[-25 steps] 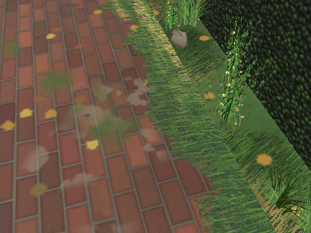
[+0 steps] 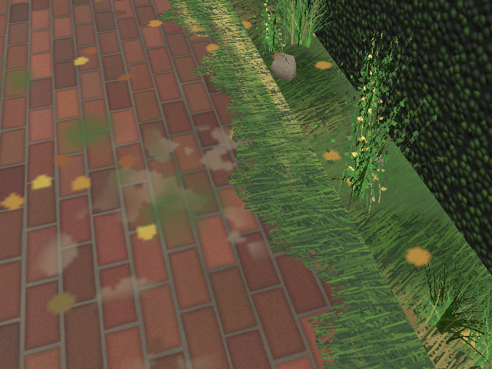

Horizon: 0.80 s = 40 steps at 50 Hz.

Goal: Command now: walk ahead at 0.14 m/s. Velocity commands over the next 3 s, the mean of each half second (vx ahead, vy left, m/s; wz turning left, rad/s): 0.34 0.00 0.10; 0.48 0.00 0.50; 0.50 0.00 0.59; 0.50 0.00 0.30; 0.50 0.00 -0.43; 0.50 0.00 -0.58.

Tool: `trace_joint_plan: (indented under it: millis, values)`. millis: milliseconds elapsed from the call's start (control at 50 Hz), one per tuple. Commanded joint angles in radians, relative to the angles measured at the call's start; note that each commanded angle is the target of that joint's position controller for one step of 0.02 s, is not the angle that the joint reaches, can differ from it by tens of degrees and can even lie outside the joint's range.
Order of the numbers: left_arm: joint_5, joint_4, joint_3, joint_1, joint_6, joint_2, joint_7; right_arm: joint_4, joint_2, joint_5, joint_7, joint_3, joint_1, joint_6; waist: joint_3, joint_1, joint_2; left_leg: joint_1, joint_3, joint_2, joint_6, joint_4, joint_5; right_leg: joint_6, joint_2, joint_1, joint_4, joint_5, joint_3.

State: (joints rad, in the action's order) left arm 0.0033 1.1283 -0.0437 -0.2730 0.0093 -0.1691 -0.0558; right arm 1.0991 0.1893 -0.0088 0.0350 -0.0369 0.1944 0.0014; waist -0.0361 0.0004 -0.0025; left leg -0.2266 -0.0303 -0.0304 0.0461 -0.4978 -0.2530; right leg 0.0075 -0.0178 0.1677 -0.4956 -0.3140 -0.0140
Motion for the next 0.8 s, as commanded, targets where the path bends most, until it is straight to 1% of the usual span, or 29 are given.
trace_joint_plan:
  millis: [20, 40, 60, 80, 100, 120, 160, 180, 220, 240, 260, 280, 300, 320, 340, 360, 380, 400, 420, 440, 520, 620, 660, 680, 720, 740, 760, 780, 800]
  values:
    - [0.008, -0.032, -0.014, -0.036, 0.012, -0.078, -0.005, -0.014, 0.156, -0.015, 0.006, -0.037, 0.085, 0.008, -0.062, 0.028, 0.087, -0.007, 0.222, 0.15, 0.11, 0.215, -0.542, -0.048, 0.038, 0.201, -0.067, -0.248, -0.054]
    - [0.01, -0.052, -0.008, -0.012, 0.025, -0.056, -0.001, -0.01, 0.183, -0.017, 0.003, -0.046, 0.127, 0.018, -0.076, 0.043, 0.147, 0.011, 0.369, 0.247, 0.161, 0.291, -0.635, -0.052, 0.039, 0.263, -0.165, -0.21, -0.071]
    - [0.013, -0.063, -0.009, 0.003, 0.038, -0.055, 0.007, -0.011, 0.204, -0.016, 0.003, -0.055, 0.145, 0.029, -0.086, 0.049, 0.177, -0.001, 0.498, 0.331, 0.212, 0.355, -0.649, -0.062, 0.014, 0.294, -0.277, -0.166, -0.043]
    - [0.018, -0.075, -0.016, 0.025, 0.048, -0.075, 0.015, -0.019, 0.205, -0.006, 0.003, -0.057, 0.143, 0.043, -0.097, 0.05, 0.159, -0.006, 0.565, 0.379, 0.239, 0.383, -0.608, -0.074, -0.016, 0.344, -0.39, -0.19, -0.001]
    - [0.023, -0.084, -0.023, 0.036, 0.056, -0.088, 0.021, -0.032, 0.199, 0.001, 0.001, -0.056, 0.133, 0.057, -0.091, 0.045, 0.133, 0.018, 0.586, 0.402, 0.246, 0.391, -0.554, -0.084, -0.043, 0.407, -0.491, -0.235, 0.031]
    - [0.027, -0.087, -0.027, 0.027, 0.063, -0.091, 0.026, -0.048, 0.189, -0.004, -0.002, -0.053, 0.105, 0.068, -0.076, 0.025, 0.108, 0.039, 0.56, 0.397, 0.23, 0.383, -0.498, -0.093, -0.07, 0.443, -0.519, -0.228, 0.054]
    - [0.029, -0.09, -0.033, 0.03, 0.076, -0.096, 0.029, -0.074, 0.17, -0.022, -0.005, -0.048, 0.059, 0.074, -0.053, 0.004, 0.096, 0.035, 0.405, 0.325, 0.165, 0.376, -0.354, -0.091, -0.082, 0.39, -0.361, -0.174, 0.032]
    - [0.027, -0.086, -0.033, 0.028, 0.081, -0.083, 0.029, -0.078, 0.178, -0.024, -0.006, -0.05, 0.047, 0.071, -0.039, -0.005, 0.101, -0.005, 0.322, 0.277, 0.142, 0.362, -0.285, -0.084, -0.06, 0.301, -0.268, -0.141, -0.001]
    - [0.022, -0.052, -0.033, -0.044, 0.086, -0.055, 0.034, -0.082, 0.205, -0.033, -0.008, -0.056, 0.037, 0.058, -0.014, -0.05, 0.097, -0.117, 0.197, 0.206, 0.13, 0.301, -0.253, -0.066, 0.006, 0.081, -0.082, -0.008, -0.09]
    - [0.021, -0.025, -0.037, -0.105, 0.082, -0.056, 0.036, -0.081, 0.203, -0.038, -0.009, -0.056, 0.049, 0.053, -0.004, -0.069, 0.083, -0.182, 0.17, 0.185, 0.127, 0.25, -0.28, -0.054, 0.042, -0.029, -0.037, 0.051, -0.123]
    - [0.02, 0.0, -0.041, -0.172, 0.076, -0.06, 0.036, -0.084, 0.184, -0.039, -0.011, -0.05, 0.047, 0.051, -0.004, -0.093, 0.061, -0.242, 0.152, 0.163, 0.115, 0.184, -0.308, -0.051, 0.056, -0.11, -0.007, 0.053, -0.127]
    - [0.019, 0.013, -0.046, -0.249, 0.075, -0.08, 0.035, -0.097, 0.137, -0.032, -0.015, -0.036, 0.021, 0.055, 0.003, -0.123, -0.01, -0.329, 0.106, 0.126, 0.08, 0.022, -0.261, -0.071, -0.015, -0.201, 0.047, 0.005, -0.017]
    - [0.012, 0.01, -0.061, -0.355, 0.078, -0.167, 0.028, -0.114, 0.045, -0.012, -0.026, -0.012, 0.008, 0.063, 0.049, -0.143, -0.253, -0.46, -0.019, 0.043, 0.012, -0.389, -0.222, -0.138, -0.252, -0.293, 0.203, -0.148, 0.321]
    - [-0.008, 0.015, -0.069, -0.401, 0.095, -0.248, 0.041, -0.149, 0.044, -0.033, -0.024, -0.016, -0.001, 0.08, 0.019, -0.135, -0.331, -0.661, 0.063, -0.015, 0.029, -0.612, -0.299, -0.273, -0.417, -0.287, 0.355, -0.415, 0.7]
    - [-0.011, 0.0, -0.051, -0.319, 0.114, -0.197, 0.045, -0.165, 0.089, -0.053, -0.025, -0.022, -0.05, 0.093, -0.073, -0.101, -0.187, -0.757, 0.153, 0.051, 0.056, -0.735, -0.219, -0.271, -0.428, -0.224, 0.369, -0.511, 0.701]
    - [-0.004, -0.026, -0.035, -0.236, 0.126, -0.154, 0.05, -0.166, 0.113, -0.055, -0.03, -0.026, -0.049, 0.101, -0.105, -0.067, -0.126, -0.794, 0.186, 0.07, 0.075, -0.753, -0.098, -0.222, -0.385, -0.207, 0.355, -0.41, 0.577]
    - [-0.001, -0.046, -0.025, -0.166, 0.128, -0.14, 0.056, -0.146, 0.114, -0.041, -0.03, -0.03, -0.02, 0.102, -0.087, -0.032, -0.089, -0.744, 0.189, 0.093, 0.075, -0.721, -0.008, -0.178, -0.334, -0.178, 0.354, -0.243, 0.438]
    - [0.0, -0.061, -0.019, -0.126, 0.126, -0.12, 0.059, -0.134, 0.129, -0.029, -0.028, -0.039, -0.01, 0.099, -0.077, -0.017, -0.076, -0.693, 0.19, 0.105, 0.072, -0.659, 0.057, -0.135, -0.286, -0.157, 0.358, -0.09, 0.308]
    - [-0.01, -0.06, -0.015, -0.132, 0.123, -0.112, 0.057, -0.128, 0.122, -0.029, -0.033, -0.042, 0.0, 0.092, -0.063, -0.013, -0.106, -0.634, 0.18, 0.113, 0.062, -0.617, 0.108, -0.113, -0.261, -0.134, 0.357, 0.027, 0.215]
    - [-0.018, -0.053, -0.011, -0.16, 0.123, -0.099, 0.054, -0.122, 0.109, -0.027, -0.038, -0.043, -0.001, 0.084, -0.051, -0.021, -0.099, -0.608, 0.16, 0.106, 0.051, -0.608, 0.149, -0.106, -0.233, -0.132, 0.354, 0.138, 0.14]
    - [-0.031, -0.058, -0.012, -0.195, 0.117, -0.124, 0.029, -0.178, 0.069, -0.023, -0.051, -0.037, -0.114, 0.064, -0.076, -0.032, -0.064, -0.613, 0.127, 0.084, 0.019, -0.455, 0.276, -0.113, -0.211, -0.106, 0.377, 0.339, -0.015]
    - [-0.014, -0.067, -0.016, -0.242, 0.112, -0.147, 0.01, -0.263, 0.043, -0.02, -0.081, -0.017, -0.278, 0.062, -0.115, -0.068, -0.057, -0.534, 0.011, 0.082, 0.028, -0.217, 0.359, -0.092, -0.224, -0.146, 0.404, 0.418, -0.14]
    - [-0.008, -0.066, -0.02, -0.261, 0.102, -0.155, 0.01, -0.295, 0.04, -0.022, -0.095, -0.013, -0.324, 0.064, -0.126, -0.071, -0.054, -0.534, -0.03, 0.069, 0.051, -0.16, 0.307, -0.089, -0.241, -0.224, 0.357, 0.54, -0.174]
    - [-0.007, -0.072, -0.023, -0.254, 0.097, -0.167, 0.009, -0.309, 0.045, -0.023, -0.102, -0.014, -0.335, 0.067, -0.118, -0.061, -0.064, -0.502, -0.06, 0.052, 0.067, -0.139, 0.27, -0.086, -0.247, -0.251, 0.314, 0.682, -0.194]
    - [-0.002, -0.09, -0.033, -0.234, 0.086, -0.203, 0.0, -0.326, 0.075, -0.021, -0.113, -0.029, -0.309, 0.069, -0.058, -0.013, -0.116, -0.388, -0.126, -0.006, 0.103, -0.143, 0.169, -0.081, -0.264, -0.304, 0.174, 1.083, -0.219]
    - [-0.002, -0.102, -0.038, -0.217, 0.077, -0.221, -0.005, -0.316, 0.106, -0.022, -0.115, -0.044, -0.228, 0.067, -0.005, 0.036, -0.149, -0.291, -0.148, -0.043, 0.122, -0.154, 0.115, -0.08, -0.269, -0.315, 0.049, 1.254, -0.225]
    - [-0.003, -0.117, -0.044, -0.192, 0.071, -0.244, -0.003, -0.291, 0.16, -0.024, -0.113, -0.069, -0.093, 0.063, 0.071, 0.104, -0.168, -0.121, -0.138, -0.068, 0.151, -0.125, 0.104, -0.079, -0.268, -0.283, -0.126, 1.303, -0.216]
    - [0.003, -0.14, -0.045, -0.145, 0.076, -0.255, 0.004, -0.257, 0.224, -0.024, -0.099, -0.103, 0.072, 0.057, 0.149, 0.2, -0.145, 0.152, -0.065, -0.058, 0.195, -0.029, 0.17, -0.052, -0.231, -0.131, -0.368, 1.161, -0.219]
    - [-0.024, -0.18, -0.027, -0.127, 0.105, -0.178, 0.016, -0.256, 0.31, -0.018, -0.069, -0.131, 0.167, 0.036, 0.273, 0.199, 0.117, 0.488, 0.315, 0.175, 0.289, -0.032, 0.258, -0.002, -0.091, 0.214, -0.804, 0.397, -0.22]
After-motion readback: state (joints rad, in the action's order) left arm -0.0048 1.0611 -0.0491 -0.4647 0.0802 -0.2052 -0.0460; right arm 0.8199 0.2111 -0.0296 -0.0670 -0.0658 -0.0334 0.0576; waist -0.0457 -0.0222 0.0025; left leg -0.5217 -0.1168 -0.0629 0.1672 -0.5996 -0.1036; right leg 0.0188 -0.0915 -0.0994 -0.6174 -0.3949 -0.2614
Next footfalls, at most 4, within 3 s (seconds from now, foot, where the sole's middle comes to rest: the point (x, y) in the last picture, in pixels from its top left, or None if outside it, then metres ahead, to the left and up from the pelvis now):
0.28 right None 0.09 -0.16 -0.77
0.78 left None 0.43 0.07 -0.77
1.26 right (264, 286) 0.76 -0.03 -0.77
1.78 left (137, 274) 0.80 0.36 -0.77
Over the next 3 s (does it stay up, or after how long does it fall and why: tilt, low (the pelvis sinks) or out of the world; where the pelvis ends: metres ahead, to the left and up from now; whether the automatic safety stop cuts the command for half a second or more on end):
stays up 1.29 0.61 0.00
